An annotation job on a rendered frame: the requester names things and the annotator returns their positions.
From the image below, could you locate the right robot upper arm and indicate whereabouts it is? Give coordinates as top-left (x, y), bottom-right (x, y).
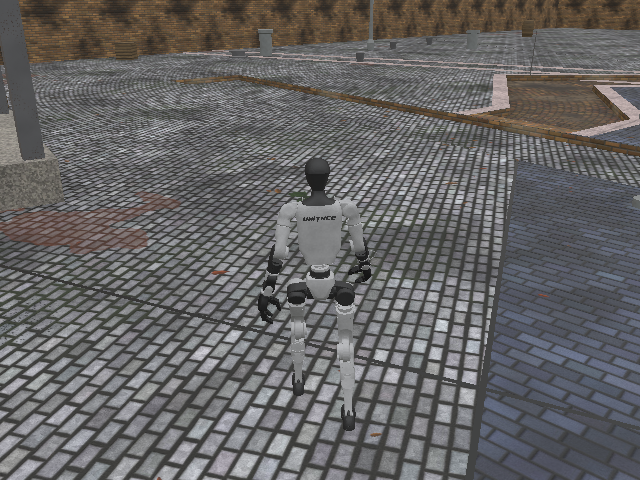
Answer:
top-left (339, 200), bottom-right (365, 252)

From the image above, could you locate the robot left forearm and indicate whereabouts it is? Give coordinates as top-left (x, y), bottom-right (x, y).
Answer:
top-left (261, 244), bottom-right (283, 297)

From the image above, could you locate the robot left thigh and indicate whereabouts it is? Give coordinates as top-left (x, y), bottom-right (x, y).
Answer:
top-left (287, 278), bottom-right (307, 340)

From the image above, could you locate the robot right forearm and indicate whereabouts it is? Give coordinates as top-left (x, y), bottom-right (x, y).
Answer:
top-left (355, 237), bottom-right (371, 270)

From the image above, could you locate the right robot hand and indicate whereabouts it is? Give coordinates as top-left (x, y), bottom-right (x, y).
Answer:
top-left (348, 265), bottom-right (372, 283)

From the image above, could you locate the robot right shin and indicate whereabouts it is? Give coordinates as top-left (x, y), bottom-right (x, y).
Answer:
top-left (340, 343), bottom-right (355, 416)

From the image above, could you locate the left robot upper arm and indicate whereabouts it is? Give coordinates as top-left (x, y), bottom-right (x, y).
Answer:
top-left (273, 202), bottom-right (298, 260)

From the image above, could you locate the left robot hand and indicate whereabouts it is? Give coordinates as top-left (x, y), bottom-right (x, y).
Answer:
top-left (258, 294), bottom-right (281, 324)

